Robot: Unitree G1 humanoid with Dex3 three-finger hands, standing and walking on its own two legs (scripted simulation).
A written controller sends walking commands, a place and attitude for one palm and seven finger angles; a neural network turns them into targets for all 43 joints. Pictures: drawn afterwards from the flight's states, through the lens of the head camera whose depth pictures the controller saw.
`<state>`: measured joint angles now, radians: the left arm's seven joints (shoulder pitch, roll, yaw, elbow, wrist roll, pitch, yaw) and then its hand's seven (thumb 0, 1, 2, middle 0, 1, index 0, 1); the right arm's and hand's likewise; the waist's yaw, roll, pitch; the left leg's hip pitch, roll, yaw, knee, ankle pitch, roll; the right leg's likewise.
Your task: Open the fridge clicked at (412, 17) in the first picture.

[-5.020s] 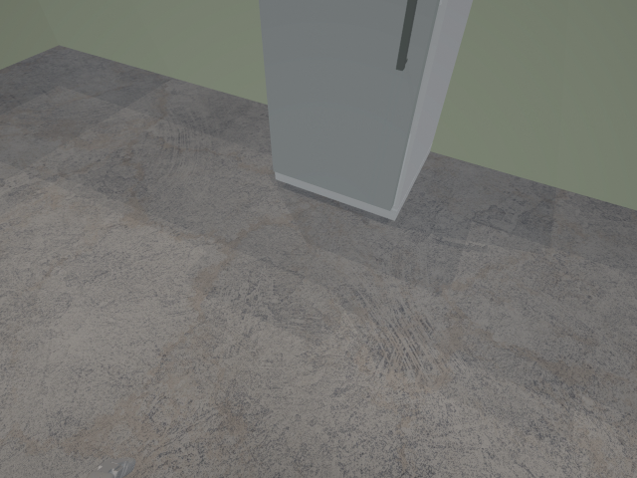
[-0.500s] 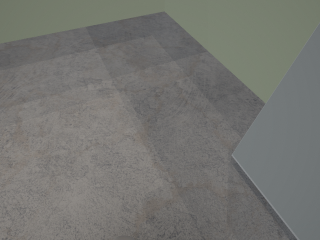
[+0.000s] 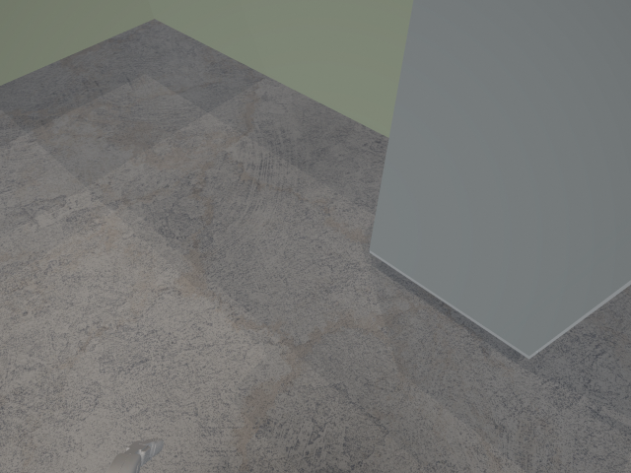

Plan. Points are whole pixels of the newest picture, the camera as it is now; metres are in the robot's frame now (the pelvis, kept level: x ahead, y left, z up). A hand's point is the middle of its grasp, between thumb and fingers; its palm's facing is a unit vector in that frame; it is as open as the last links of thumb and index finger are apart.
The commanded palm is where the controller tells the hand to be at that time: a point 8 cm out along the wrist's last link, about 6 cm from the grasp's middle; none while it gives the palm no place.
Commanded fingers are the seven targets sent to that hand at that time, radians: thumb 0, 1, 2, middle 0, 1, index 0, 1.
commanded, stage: turn to face it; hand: right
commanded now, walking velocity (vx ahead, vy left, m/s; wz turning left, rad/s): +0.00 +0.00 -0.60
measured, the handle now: out of the picture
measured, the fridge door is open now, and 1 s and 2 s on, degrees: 0 0 0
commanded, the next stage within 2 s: take the last steps up to it in 1.08 s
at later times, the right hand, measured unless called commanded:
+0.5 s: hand out of the picture +0.08 -0.20 -0.12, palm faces +0.25 +0.92 -0.29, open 7.4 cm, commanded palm none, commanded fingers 0.00 -0.90 -0.90 0.20 0.30 0.20 0.30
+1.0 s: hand out of the picture -0.12 -0.23 -0.16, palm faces +0.53 +0.80 -0.26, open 7.4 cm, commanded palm none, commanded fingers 0.00 -0.90 -0.90 0.20 0.30 0.20 0.30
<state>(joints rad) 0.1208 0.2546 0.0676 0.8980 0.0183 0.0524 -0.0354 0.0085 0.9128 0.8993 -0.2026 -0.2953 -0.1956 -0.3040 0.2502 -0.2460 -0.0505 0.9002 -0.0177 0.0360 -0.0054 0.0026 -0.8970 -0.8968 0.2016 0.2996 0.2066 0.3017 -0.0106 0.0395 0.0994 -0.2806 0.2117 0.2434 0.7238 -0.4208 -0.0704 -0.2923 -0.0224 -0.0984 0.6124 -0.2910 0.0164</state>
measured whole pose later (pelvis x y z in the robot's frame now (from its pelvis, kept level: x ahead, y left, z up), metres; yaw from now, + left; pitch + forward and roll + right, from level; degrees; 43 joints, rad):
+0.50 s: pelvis +0.00 +0.03 +0.01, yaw -17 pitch -1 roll -1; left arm 0.20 0.27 0.09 0.93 0.02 0.08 -0.02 0.01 0.91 0.90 -0.21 -0.30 -0.20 -0.30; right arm 0.14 -0.19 -0.02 0.82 -0.01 0.01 -0.01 0.00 -0.90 -0.90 0.20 0.30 0.20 0.30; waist 0.04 -0.06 0.08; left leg -0.27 0.06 0.09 0.59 -0.31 0.01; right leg -0.45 0.06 0.07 0.98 -0.46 0.03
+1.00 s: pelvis -0.03 -0.02 +0.02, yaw -31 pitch +0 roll +1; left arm 0.13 0.21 0.03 0.91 0.02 0.02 0.00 0.01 0.91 0.90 -0.21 -0.30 -0.20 -0.30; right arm 0.24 -0.29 -0.06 0.96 -0.01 0.07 -0.01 0.01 -0.90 -0.90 0.19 0.30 0.20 0.30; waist -0.02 0.04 0.09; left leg -0.46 0.11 0.06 1.10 -0.44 -0.09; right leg -0.23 0.01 -0.06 0.52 -0.28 -0.05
